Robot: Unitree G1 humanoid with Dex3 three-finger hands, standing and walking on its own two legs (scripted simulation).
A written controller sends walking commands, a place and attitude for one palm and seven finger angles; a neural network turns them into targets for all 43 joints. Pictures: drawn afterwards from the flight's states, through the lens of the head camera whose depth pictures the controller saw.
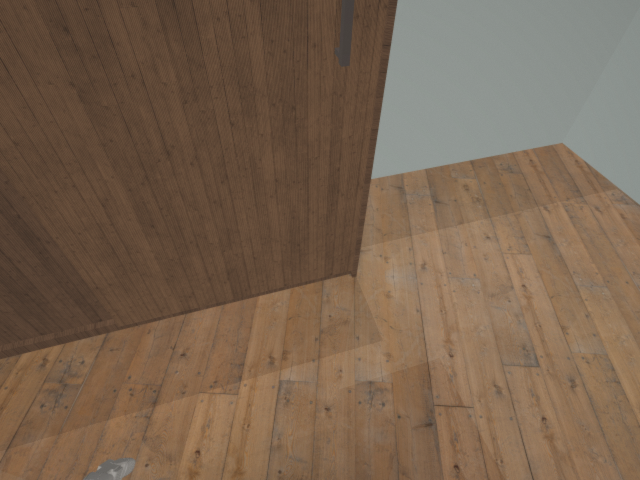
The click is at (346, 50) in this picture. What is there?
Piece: wardrobe's sliding door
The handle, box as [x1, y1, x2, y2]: [335, 0, 353, 66]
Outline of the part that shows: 353,0 342,0 340,45 337,48 335,48 335,54 339,58 339,63 341,66 349,65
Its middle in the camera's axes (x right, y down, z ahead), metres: +0.04 -0.46 +0.76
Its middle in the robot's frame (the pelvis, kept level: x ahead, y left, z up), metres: +0.90 +0.01 +0.22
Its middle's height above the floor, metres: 0.99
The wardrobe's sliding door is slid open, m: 0.00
